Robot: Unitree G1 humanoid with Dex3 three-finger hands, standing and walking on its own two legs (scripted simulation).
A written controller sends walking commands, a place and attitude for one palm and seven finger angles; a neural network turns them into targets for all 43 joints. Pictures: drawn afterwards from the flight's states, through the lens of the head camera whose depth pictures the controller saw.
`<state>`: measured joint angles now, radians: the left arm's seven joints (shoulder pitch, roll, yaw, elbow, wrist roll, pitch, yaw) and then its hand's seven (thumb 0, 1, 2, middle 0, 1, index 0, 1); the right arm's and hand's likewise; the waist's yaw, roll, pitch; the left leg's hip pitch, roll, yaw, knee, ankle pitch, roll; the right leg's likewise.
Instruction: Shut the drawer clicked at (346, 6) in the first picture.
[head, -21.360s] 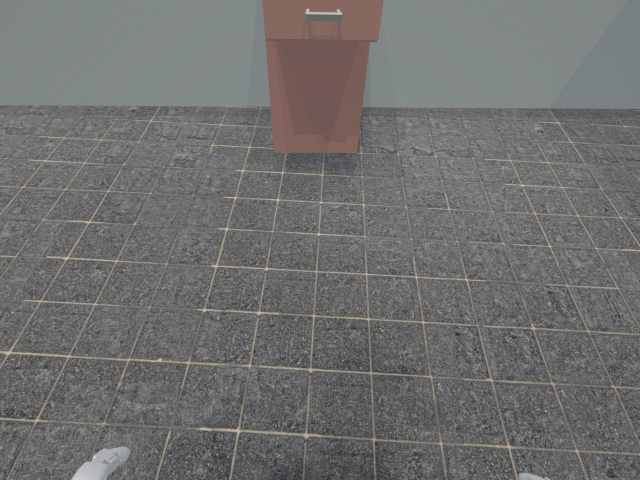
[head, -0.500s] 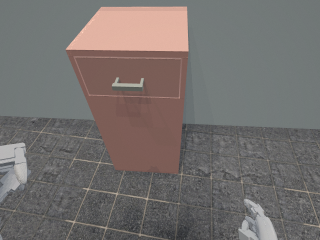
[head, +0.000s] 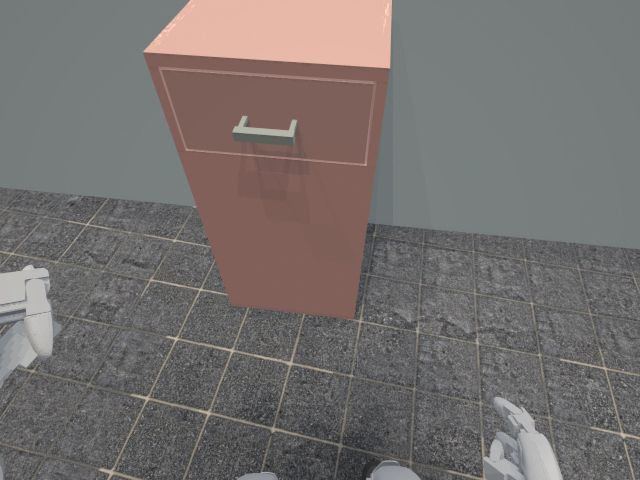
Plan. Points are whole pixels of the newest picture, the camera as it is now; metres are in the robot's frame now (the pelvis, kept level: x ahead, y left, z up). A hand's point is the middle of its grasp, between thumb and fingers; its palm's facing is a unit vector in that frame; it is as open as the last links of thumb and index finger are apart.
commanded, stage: step back with the hand held close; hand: left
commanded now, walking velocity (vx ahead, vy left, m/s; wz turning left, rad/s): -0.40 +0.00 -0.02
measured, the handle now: (266, 129) +0.71 +0.14 +0.03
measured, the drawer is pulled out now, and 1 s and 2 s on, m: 0.00 0.00 0.00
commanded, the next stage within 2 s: stop stepping back and stand still in 0.52 s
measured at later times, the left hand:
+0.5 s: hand out of the picture +0.14 +0.24 +0.18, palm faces +0.25 -0.82 -0.51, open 3.2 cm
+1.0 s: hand out of the picture +0.02 +0.21 +0.19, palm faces +0.36 -0.84 -0.42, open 3.2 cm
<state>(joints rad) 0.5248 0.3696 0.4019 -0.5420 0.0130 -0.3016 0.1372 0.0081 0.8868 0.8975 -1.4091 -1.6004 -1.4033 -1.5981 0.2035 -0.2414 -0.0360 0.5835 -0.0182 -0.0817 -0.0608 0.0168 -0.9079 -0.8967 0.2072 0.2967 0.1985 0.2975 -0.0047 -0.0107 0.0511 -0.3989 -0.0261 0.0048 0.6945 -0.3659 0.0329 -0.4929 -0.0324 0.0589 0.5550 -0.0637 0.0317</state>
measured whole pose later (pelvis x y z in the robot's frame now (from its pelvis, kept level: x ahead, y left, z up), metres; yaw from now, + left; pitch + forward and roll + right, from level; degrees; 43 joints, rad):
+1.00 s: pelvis -0.19 -0.01 +0.01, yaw -3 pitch +1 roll +2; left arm 0.55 0.38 0.35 -0.52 -0.01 -0.21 0.17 0.01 0.89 0.90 -1.41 -1.60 -1.40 -1.60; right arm 0.32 -0.27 -0.02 0.66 -0.01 -0.14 -0.12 0.02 -0.91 -0.90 0.21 0.30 0.20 0.30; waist -0.03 -0.03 -0.07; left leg -0.26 0.04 0.02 0.54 -0.31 -0.02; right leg -0.35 -0.04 -0.04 0.66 -0.34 0.00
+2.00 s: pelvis -0.20 +0.02 +0.02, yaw -1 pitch -1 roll -1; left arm 0.32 0.27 0.01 1.08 0.01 0.03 0.01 0.01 0.91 0.90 -0.61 -0.77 -0.60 -0.75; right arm 0.28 -0.22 -0.01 1.05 -0.02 0.03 -0.01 0.01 -0.91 -0.90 0.20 0.30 0.20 0.30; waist 0.01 0.01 0.08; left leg -0.26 0.01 0.04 0.45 -0.18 0.02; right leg -0.21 -0.03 -0.05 0.43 -0.20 0.01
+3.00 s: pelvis -0.17 +0.01 +0.03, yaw -2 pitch -2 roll +0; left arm 0.11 0.31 0.01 1.14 0.01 -0.02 0.01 0.00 0.91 0.90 -0.20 -0.30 -0.20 -0.30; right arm 0.11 -0.31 -0.02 1.13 -0.02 0.01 0.00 0.01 -0.91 -0.90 0.21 0.30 0.20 0.30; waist -0.01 0.03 0.07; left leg -0.15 0.02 0.06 0.33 -0.15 0.00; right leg -0.12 -0.01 -0.04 0.33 -0.18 0.00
